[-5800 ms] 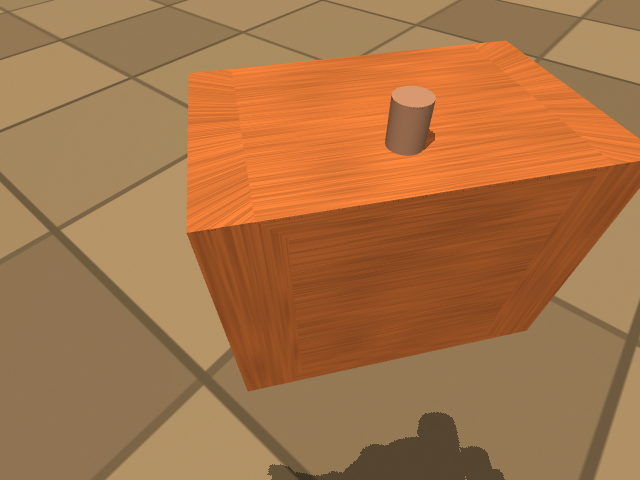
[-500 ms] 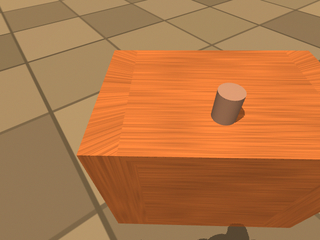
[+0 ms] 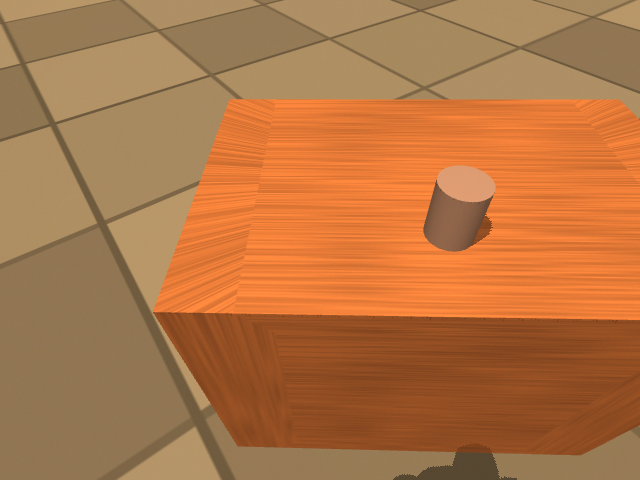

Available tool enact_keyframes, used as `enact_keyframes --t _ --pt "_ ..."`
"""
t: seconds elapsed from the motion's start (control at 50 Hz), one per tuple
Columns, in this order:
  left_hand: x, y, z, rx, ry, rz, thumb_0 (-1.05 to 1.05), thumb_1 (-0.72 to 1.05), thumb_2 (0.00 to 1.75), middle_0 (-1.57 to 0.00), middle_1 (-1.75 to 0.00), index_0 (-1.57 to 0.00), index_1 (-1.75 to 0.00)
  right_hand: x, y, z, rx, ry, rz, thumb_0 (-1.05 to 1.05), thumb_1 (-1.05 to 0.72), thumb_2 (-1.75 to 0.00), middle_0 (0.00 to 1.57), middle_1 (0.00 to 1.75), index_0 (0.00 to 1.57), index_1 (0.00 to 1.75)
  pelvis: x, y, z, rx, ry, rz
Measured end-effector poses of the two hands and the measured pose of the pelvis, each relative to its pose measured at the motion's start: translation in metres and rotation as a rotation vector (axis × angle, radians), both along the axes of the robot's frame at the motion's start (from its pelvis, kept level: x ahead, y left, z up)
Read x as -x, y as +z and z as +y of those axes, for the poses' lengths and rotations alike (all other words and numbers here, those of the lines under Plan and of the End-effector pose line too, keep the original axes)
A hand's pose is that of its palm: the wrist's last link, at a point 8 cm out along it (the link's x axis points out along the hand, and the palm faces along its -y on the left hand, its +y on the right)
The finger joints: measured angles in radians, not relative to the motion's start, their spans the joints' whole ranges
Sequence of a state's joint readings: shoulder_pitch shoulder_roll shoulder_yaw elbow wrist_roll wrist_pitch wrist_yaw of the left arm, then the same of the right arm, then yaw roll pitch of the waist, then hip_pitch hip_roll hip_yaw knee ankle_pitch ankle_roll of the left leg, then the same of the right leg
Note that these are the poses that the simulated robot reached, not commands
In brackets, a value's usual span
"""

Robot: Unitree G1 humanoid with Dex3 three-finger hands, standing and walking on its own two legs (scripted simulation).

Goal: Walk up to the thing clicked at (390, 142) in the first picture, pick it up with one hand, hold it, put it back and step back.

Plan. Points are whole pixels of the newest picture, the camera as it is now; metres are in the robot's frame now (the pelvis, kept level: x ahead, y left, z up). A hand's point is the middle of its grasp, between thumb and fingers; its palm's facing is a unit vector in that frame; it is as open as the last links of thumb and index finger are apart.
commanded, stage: stand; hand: right
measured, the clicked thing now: (456, 209) +0.53 -0.20 +0.02
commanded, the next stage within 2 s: rise first in 0.14 s
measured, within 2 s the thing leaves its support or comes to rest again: neither
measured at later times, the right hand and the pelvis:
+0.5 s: hand (521, 473) +0.18 -0.24 -0.12, palm faces +0.20 +0.93 -0.31, open 11.3 cm; pelvis -0.01 +0.01 -0.01, yaw +0 degrees
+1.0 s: hand (554, 425) +0.20 -0.24 +0.00, palm faces +0.30 +0.89 -0.35, open 17.2 cm; pelvis +0.01 +0.02 -0.01, yaw +0 degrees
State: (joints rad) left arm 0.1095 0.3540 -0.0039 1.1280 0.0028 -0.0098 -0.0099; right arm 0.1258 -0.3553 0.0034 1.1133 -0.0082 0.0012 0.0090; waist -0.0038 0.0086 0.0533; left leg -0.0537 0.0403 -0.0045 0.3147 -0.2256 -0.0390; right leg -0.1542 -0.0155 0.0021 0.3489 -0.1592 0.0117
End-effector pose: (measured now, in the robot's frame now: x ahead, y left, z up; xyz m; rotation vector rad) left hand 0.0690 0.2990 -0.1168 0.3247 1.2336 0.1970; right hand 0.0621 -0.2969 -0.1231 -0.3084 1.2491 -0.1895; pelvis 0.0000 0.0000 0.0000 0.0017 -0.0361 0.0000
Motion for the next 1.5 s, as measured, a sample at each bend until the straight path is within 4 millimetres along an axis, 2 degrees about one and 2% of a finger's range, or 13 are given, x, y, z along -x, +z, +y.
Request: enact_keyframes --t 0.28,0.36,0.46,0.54,0.74,0.9,1.0,1.1,1.28,1.38,1.5 --pt "-0.005 0.002 0.0 0.001 0.012 -0.032 0.0 0.9 0.89 -0.19 -0.29 -0.2 -0.29 -0.001 0.0 0.001 -0.005 -0.01 -0.02 0.01 -0.9 -0.89 0.19 0.29 0.2 0.29 0.002 -0.001 0.0 -0.001 0.002 0.008" --pt "-0.034 0.006 -0.01 0.02 0.035 -0.206 0.01 0.8 0.79 -0.13 -0.21 -0.14 -0.21 -0.034 0.006 0.012 -0.021 -0.049 -0.208 0.01 -0.8 -0.79 0.14 0.21 0.15 0.22 0.011 -0.004 0.001 -0.001 0.004 0.019" --pt "-0.07 0.015 -0.018 0.024 0.044 -0.34 0.01 0.56 0.55 -0.08 -0.12 -0.08 -0.13 -0.08 0.022 0.012 0.001 -0.083 -0.394 0.01 -0.56 -0.55 0.1 0.12 0.1 0.12 0.014 -0.007 0.004 0.0 0.002 0.058" --pt "-0.08 0.023 -0.02 0.03 0.054 -0.399 0.0 0.35 0.37 -0.06 -0.08 -0.07 -0.09 -0.096 0.044 0.007 0.031 -0.08 -0.501 0.01 -0.35 -0.37 0.08 0.08 0.08 0.08 0.007 -0.006 0.006 0.001 0.007 0.073" --pt "-0.08 0.023 -0.041 0.099 0.031 -0.446 0.0 -0.14 0.12 -0.06 -0.06 -0.07 -0.05 -0.092 0.081 0.011 0.082 -0.065 -0.62 0.0 0.14 -0.14 0.05 0.05 0.06 0.06 -0.006 -0.005 0.011 0.005 0.006 0.054" --pt "-0.101 0.041 -0.034 0.079 -0.018 -0.549 -0.01 -0.42 0.05 -0.07 -0.06 -0.07 -0.06 -0.104 0.132 0.012 0.144 -0.029 -0.825 0.0 0.4 -0.07 0.05 0.05 0.06 0.06 -0.012 -0.005 0.015 0.01 -0.001 0.029" --pt "-0.095 0.034 -0.033 0.101 -0.006 -0.522 -0.01 -0.48 0.03 -0.06 -0.05 -0.07 -0.05 -0.104 0.153 0.015 0.154 0.001 -0.897 -0.01 0.48 -0.05 0.04 0.05 0.05 0.06 -0.015 -0.005 0.017 0.011 -0.002 0.022" --pt "-0.086 0.026 -0.022 0.091 0.033 -0.484 -0.01 -0.52 0.03 -0.06 -0.05 -0.07 -0.05 -0.099 0.169 0.014 0.185 0.018 -0.933 -0.01 0.52 -0.04 0.04 0.05 0.05 0.06 -0.012 -0.006 0.018 0.011 -0.003 0.012" --pt "-0.09 0.041 -0.021 0.074 -0.001 -0.55 -0.01 -0.54 0.04 -0.06 -0.05 -0.06 -0.06 -0.095 0.201 0.018 0.222 0.08 -1.079 -0.01 0.53 -0.04 0.05 0.05 0.06 0.06 -0.006 -0.006 0.019 0.012 -0.007 -0.009" --pt "-0.085 0.036 -0.016 0.073 0.027 -0.532 -0.01 -0.54 0.04 -0.06 -0.05 -0.06 -0.06 -0.085 0.214 0.013 0.247 0.084 -1.119 -0.01 0.54 -0.04 0.05 0.05 0.06 0.06 -0.002 -0.006 0.018 0.01 -0.008 -0.015" --pt "-0.079 0.034 -0.029 0.103 0.007 -0.538 -0.01 -0.54 0.04 -0.06 -0.05 -0.06 -0.06 -0.079 0.231 0.021 0.256 0.13 -1.192 -0.01 0.54 -0.04 0.05 0.05 0.06 0.06 0.004 -0.006 0.016 0.008 -0.013 -0.022"
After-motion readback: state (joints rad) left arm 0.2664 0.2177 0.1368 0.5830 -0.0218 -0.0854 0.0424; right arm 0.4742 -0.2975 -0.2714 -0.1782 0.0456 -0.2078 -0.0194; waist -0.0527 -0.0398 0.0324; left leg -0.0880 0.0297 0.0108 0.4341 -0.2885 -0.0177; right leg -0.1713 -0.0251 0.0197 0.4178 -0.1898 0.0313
